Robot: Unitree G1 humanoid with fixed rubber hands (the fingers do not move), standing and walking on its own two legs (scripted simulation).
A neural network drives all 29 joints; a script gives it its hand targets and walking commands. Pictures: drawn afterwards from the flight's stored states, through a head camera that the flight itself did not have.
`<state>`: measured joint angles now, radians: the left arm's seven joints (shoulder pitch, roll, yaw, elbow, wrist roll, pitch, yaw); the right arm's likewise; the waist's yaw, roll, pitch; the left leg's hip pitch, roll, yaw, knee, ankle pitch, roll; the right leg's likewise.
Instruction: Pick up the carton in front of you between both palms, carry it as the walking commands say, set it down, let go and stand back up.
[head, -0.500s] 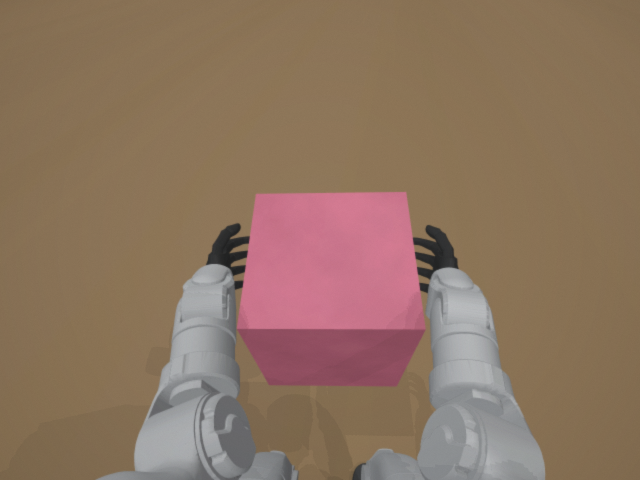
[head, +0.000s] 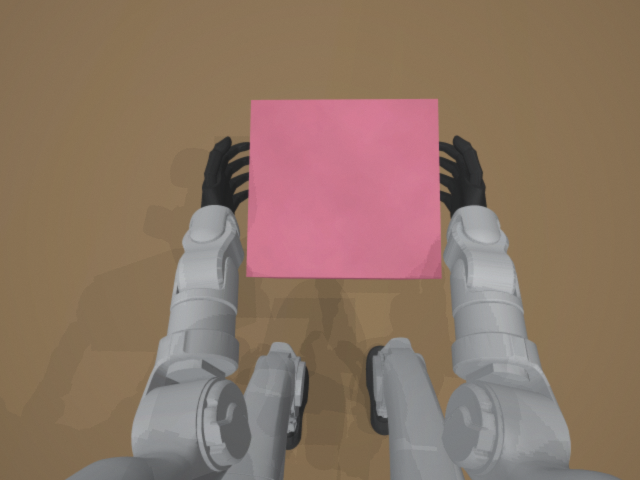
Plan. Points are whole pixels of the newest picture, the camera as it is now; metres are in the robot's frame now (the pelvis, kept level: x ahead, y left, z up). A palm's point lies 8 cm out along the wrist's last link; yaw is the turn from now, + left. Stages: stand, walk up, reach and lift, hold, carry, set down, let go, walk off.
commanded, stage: set down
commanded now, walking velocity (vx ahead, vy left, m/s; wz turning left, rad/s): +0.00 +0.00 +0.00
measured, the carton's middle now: (340, 207) +0.44 +0.00 -0.15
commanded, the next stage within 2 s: none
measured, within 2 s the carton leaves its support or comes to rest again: rests again in 1.40 s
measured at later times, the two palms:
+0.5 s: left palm (257, 208) +0.46 +0.13 -0.23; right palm (438, 203) +0.48 -0.17 -0.24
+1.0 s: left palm (276, 210) +0.51 +0.13 -0.39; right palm (421, 203) +0.52 -0.17 -0.39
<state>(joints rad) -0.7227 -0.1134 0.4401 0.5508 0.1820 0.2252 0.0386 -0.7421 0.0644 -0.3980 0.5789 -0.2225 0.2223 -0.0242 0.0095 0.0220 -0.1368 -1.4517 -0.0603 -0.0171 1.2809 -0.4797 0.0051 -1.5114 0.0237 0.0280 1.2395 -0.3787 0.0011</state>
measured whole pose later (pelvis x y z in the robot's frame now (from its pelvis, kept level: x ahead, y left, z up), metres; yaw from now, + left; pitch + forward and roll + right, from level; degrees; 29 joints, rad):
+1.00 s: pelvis -0.04 -0.01 -0.23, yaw +3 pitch +43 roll +3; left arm -1.38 0.13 0.38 0.76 0.03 0.28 0.15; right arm -1.46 -0.26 -0.28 0.86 -0.08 0.29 -0.07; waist -0.01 0.02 0.28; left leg -2.19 -0.08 0.01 2.08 -0.66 -0.03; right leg -2.28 0.03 0.02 2.04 -0.52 -0.02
